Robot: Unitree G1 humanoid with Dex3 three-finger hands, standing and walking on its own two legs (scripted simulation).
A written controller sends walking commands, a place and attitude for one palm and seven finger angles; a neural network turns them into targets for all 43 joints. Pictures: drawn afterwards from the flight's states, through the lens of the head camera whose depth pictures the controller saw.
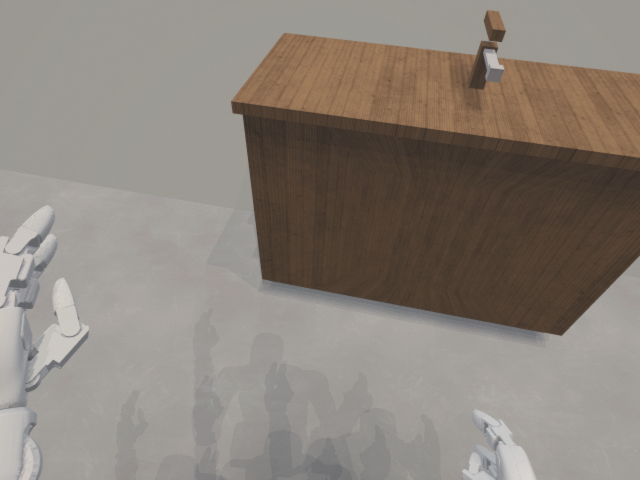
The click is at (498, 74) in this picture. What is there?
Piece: tap's lever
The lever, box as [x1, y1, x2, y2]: [485, 64, 503, 82]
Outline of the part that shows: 489,64 485,75 486,80 499,82 503,71 502,65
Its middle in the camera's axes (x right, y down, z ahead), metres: +0.37 -0.36 +0.83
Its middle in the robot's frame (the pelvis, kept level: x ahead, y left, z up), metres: +0.89 -0.31 +0.13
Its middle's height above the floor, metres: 0.91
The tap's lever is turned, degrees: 0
